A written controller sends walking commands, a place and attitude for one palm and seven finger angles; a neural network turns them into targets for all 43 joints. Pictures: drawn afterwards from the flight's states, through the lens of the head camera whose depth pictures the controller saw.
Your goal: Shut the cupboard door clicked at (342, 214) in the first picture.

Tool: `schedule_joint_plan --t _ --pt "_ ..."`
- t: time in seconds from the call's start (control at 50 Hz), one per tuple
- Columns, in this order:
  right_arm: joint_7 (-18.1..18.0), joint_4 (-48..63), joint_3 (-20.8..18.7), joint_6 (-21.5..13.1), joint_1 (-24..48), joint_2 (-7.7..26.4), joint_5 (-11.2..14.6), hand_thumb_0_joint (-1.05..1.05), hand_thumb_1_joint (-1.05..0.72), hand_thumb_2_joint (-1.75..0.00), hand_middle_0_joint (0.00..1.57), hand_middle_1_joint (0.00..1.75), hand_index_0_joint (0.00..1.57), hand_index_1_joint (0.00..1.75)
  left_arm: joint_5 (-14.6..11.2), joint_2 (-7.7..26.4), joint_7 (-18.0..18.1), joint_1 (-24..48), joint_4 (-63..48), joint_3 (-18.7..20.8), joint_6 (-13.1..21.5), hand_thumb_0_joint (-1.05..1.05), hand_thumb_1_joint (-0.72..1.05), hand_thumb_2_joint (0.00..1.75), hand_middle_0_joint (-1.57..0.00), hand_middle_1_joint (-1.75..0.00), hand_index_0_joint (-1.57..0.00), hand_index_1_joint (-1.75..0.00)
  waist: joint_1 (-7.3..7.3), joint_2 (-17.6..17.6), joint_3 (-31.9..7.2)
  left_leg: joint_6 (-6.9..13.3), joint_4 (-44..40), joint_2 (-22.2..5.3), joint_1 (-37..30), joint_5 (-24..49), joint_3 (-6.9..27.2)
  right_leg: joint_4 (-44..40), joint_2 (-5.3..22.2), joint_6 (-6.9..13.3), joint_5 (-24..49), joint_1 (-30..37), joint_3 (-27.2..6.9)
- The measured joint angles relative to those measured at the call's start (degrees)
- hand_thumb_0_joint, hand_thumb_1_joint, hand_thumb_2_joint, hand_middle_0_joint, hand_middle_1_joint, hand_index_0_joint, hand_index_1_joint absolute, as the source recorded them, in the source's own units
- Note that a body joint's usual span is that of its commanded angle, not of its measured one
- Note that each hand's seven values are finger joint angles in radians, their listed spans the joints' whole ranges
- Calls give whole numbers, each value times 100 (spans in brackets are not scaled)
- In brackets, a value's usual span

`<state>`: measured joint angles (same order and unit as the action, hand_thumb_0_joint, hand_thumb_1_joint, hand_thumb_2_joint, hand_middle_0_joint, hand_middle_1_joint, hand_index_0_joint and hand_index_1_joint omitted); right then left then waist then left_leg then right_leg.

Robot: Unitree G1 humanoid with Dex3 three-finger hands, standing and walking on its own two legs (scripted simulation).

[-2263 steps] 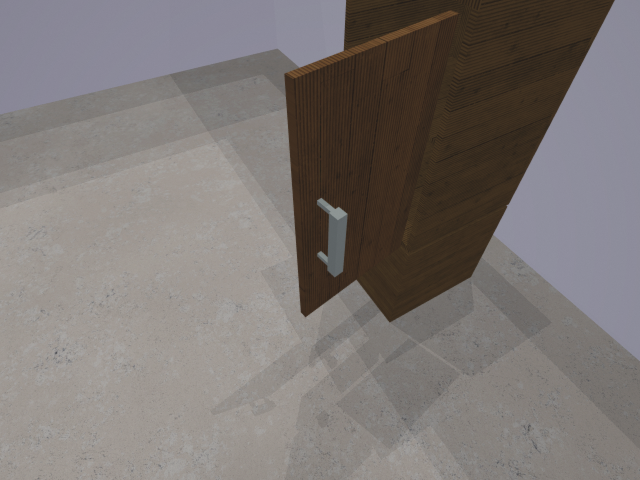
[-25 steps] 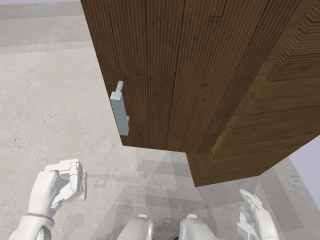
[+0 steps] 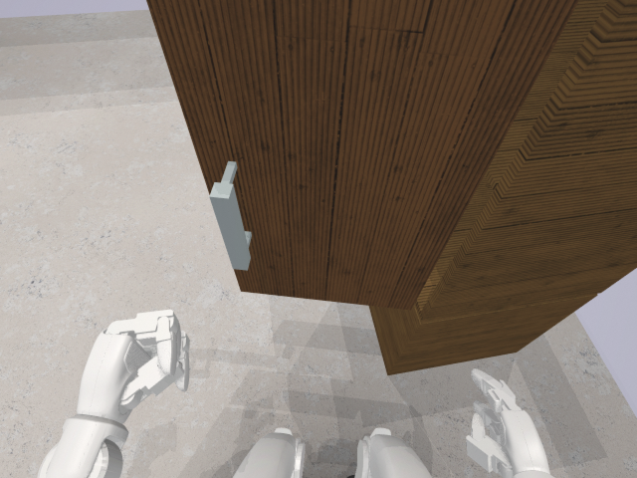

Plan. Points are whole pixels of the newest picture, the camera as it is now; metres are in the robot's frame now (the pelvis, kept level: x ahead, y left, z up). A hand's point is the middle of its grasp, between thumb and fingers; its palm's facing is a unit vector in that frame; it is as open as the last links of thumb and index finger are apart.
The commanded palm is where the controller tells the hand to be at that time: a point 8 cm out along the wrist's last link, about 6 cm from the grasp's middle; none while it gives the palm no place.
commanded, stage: bring the fist close to the handle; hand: left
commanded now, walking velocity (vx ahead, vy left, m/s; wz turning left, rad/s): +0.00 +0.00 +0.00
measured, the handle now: (236, 219) +0.43 +0.15 +0.05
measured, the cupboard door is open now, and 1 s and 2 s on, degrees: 74 74 64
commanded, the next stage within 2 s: push the door shut along its arc in 1.20 s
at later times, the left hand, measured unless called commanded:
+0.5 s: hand (222, 315) +0.29 +0.14 +0.05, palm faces -0.06 -1.00 -0.02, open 3.1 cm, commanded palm +0.28 +0.19 +0.05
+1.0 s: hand (251, 283) +0.33 +0.11 +0.05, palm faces -0.06 -1.00 -0.02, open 3.1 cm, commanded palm +0.31 +0.17 +0.05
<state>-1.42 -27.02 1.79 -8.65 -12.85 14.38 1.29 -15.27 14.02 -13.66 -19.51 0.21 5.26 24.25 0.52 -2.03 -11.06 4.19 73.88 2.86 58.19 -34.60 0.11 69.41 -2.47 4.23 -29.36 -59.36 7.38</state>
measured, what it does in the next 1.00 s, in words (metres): stands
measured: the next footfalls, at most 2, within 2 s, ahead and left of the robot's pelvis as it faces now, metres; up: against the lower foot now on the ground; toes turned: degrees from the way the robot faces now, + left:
none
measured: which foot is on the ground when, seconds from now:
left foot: down 0.00-1.00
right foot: down 0.00-1.00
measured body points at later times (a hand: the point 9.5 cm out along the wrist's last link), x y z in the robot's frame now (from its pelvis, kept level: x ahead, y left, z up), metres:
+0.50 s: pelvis +0.01 +0.00 +0.01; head +0.09 +0.00 +0.45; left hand +0.29 +0.19 +0.05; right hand +0.17 -0.24 -0.08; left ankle +0.01 +0.07 -0.63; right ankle +0.04 -0.08 -0.63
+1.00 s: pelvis +0.01 +0.00 +0.01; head +0.09 +0.00 +0.46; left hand +0.33 +0.17 +0.05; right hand +0.16 -0.24 -0.09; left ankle +0.01 +0.07 -0.63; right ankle +0.04 -0.08 -0.63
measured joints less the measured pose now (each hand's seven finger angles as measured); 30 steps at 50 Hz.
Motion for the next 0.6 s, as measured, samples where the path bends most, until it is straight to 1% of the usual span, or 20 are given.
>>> schedule_joint_plan --t 0.2,0.36,0.6 --pt "45 -51 14 132 -49 -29 1 1 -90 -90 20 30 20 30 229 -94 328 579 287 -200 -207 2 90 90 -130 -150 -130 -150 -83 26 16 -10 -118 -2 -72 43 -45 -69 -6 6 32 38 -54" --pt "91 -159 -9 221 -102 -15 -14 1 -90 -90 20 30 20 30 330 -170 530 952 652 -264 -168 2 90 90 -130 -150 -130 -150 -141 33 11 -4 -237 6 -142 70 -80 -148 -5 -2 48 84 -100" --pt "160 -241 -57 373 -42 -24 -49 1 -90 -90 20 30 20 30 543 -355 832 1500 1084 -521 -112 2 90 90 -130 -150 -130 -150 -156 44 34 14 -329 29 -200 80 -123 -194 11 -26 43 117 -153"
